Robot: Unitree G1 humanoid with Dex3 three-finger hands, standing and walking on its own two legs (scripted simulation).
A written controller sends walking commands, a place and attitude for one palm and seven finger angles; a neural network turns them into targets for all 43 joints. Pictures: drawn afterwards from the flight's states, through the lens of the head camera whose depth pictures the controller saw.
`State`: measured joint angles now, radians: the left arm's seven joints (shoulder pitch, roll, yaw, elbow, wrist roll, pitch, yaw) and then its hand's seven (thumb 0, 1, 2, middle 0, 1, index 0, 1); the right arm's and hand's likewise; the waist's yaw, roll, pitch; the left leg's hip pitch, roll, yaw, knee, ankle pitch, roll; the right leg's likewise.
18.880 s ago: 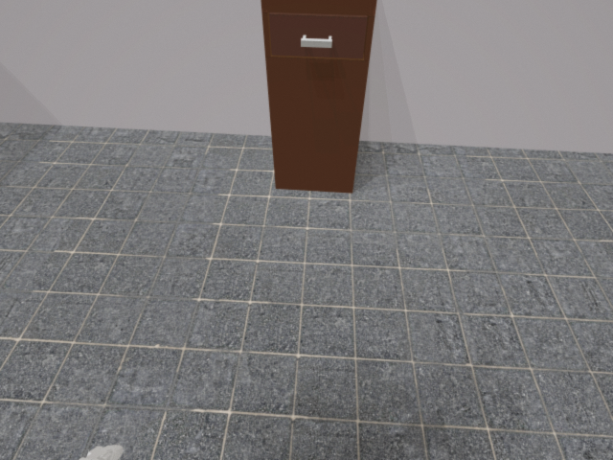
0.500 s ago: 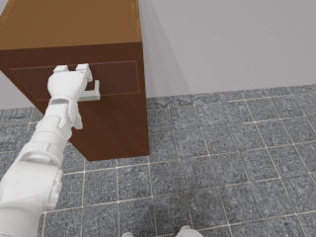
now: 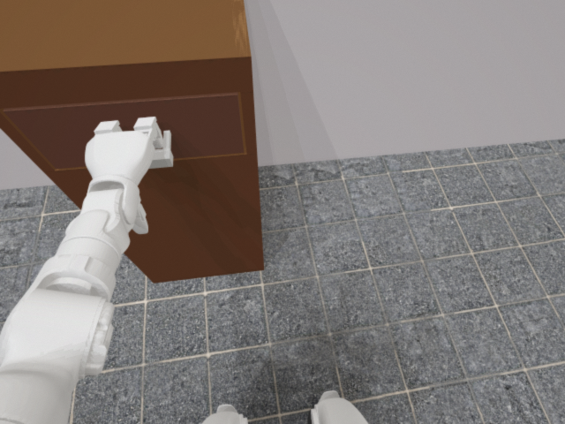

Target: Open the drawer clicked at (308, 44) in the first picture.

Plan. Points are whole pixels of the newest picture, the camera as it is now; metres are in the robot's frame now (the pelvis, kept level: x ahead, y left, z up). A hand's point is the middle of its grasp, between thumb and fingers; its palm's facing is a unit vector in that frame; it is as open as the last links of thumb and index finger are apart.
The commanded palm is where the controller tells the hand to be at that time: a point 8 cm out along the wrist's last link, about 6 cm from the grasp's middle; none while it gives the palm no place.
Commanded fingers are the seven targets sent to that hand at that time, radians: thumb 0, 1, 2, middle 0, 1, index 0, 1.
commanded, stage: lower the fingers behind the handle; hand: left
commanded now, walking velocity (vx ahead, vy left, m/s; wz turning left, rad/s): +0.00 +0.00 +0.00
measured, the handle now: (138, 149) +0.54 +0.21 +0.01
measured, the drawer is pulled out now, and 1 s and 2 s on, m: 0.00 0.00 0.04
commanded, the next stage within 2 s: close the thumb around the handle in 0.74 s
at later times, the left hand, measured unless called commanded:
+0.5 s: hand (141, 182) +0.49 +0.20 -0.02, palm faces -0.06 -0.02 -1.00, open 13.8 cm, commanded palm +0.48 +0.20 +0.04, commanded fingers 0.00 -0.50 0.30 -0.30 -1.20 -0.30 -1.20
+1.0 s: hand (142, 182) +0.49 +0.20 -0.02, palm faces -0.06 -0.02 -1.00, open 13.2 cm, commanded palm +0.48 +0.20 +0.04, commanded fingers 0.00 0.00 0.52 -0.34 -1.25 -0.34 -1.25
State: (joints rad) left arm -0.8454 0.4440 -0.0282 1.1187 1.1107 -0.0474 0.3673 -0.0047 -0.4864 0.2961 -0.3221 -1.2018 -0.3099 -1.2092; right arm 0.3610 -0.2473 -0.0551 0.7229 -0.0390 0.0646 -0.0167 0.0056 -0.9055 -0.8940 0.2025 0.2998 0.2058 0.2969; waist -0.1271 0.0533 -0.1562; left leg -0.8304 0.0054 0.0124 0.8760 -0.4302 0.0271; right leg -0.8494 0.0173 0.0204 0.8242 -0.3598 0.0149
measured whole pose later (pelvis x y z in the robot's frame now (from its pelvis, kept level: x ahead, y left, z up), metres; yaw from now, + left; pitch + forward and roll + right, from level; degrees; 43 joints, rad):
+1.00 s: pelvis +0.00 +0.00 -0.01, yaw +0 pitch +25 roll -2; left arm -0.87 0.45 -0.03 1.14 1.11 -0.01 0.41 0.00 -0.38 0.34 -0.33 -1.21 -0.32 -1.21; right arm 0.34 -0.25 -0.05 0.74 -0.05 0.06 -0.01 0.01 -0.91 -0.89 0.20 0.30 0.21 0.30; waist -0.14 0.06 -0.16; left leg -0.93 0.01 0.00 0.96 -0.46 0.02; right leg -0.94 0.02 0.01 0.91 -0.39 0.01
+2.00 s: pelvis +0.01 +0.00 +0.00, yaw -1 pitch +22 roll -2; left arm -0.64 0.37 -0.04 0.94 1.11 0.00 0.44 0.00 0.77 0.83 -0.41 -1.35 -0.41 -1.35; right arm 0.33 -0.24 -0.07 0.74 -0.04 0.09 0.00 0.01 -0.91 -0.89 0.20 0.30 0.20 0.30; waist -0.09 0.06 -0.17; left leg -0.81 0.01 0.02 0.89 -0.46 0.02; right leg -0.83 0.03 0.03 0.84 -0.39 0.01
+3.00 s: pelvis +0.00 -0.02 +0.01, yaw +0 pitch +14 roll +0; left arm -0.22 0.28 -0.13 0.59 1.11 0.06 0.49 -0.01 0.77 0.84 -0.38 -1.35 -0.41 -1.35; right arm 0.20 -0.23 -0.06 0.69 -0.01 0.07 -0.04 0.01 -0.91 -0.89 0.20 0.30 0.20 0.30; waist -0.01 0.05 -0.14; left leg -0.63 0.01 0.02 0.81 -0.43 0.01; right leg -0.68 0.02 0.03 0.81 -0.38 -0.01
